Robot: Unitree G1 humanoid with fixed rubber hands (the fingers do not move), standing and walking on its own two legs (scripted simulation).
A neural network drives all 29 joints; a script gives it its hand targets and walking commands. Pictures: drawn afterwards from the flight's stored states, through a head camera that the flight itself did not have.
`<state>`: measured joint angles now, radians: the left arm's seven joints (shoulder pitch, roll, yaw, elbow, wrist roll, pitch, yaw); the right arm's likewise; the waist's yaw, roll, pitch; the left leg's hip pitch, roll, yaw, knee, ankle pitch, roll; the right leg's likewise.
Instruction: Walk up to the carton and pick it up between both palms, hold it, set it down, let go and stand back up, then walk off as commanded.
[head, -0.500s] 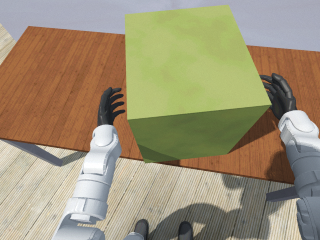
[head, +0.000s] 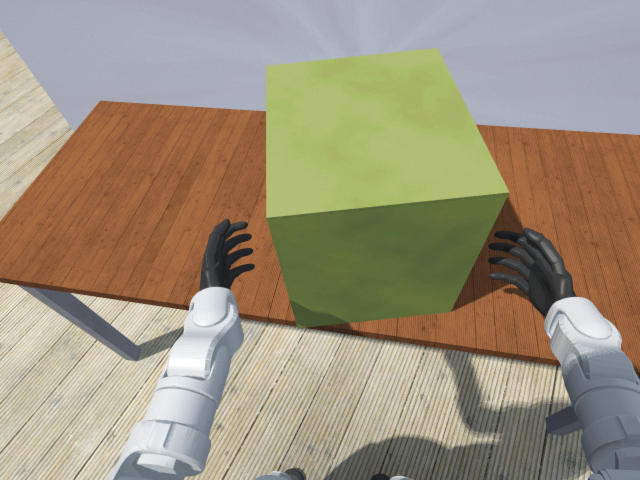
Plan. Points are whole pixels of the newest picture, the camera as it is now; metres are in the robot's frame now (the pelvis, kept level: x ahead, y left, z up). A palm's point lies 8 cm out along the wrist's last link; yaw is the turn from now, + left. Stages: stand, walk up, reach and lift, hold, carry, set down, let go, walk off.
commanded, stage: set down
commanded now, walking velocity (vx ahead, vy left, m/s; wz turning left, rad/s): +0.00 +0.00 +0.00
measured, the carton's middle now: (363, 196) +0.53 +0.01 +0.00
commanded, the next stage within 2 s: none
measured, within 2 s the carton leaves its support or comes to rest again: neither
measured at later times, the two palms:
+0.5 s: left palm (216, 348) +0.27 +0.18 +0.00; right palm (592, 366) +0.29 -0.27 -0.01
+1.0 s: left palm (207, 371) +0.24 +0.18 -0.01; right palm (565, 400) +0.26 -0.24 -0.03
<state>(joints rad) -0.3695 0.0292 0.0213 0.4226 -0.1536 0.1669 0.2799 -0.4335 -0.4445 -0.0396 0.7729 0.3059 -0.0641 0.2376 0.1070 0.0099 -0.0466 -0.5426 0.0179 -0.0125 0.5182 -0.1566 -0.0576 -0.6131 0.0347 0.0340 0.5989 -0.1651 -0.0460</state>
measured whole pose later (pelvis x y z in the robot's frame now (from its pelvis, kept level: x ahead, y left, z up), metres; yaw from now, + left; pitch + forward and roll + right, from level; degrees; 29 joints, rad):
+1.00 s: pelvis +0.06 +0.01 +0.01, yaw +0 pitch +0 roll +1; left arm 0.29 0.00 -0.08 0.30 -0.03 -0.19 0.24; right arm 0.14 -0.41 0.12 0.75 0.40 -0.53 0.24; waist 0.03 0.01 0.00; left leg -0.26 0.03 -0.03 0.54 -0.30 -0.05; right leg -0.30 0.04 0.03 0.58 -0.29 -0.04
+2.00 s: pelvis +0.07 +0.02 +0.02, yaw +0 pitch -3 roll +0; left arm 0.29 0.10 -0.06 0.46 0.01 -0.05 0.16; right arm 0.18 -0.28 0.02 0.84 0.21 -0.34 0.17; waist 0.03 -0.03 0.05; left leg -0.12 0.04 -0.01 0.46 -0.28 -0.04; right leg -0.14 0.05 0.03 0.45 -0.25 -0.03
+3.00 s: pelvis +0.07 +0.05 +0.02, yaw -1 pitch -6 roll -1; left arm 0.23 0.18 -0.03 0.54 0.00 0.10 0.07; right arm 0.20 -0.16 -0.06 0.79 -0.01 -0.22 0.06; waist 0.01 0.00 0.11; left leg -0.07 0.01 0.02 0.45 -0.28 0.01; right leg -0.09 0.02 0.05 0.41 -0.23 0.01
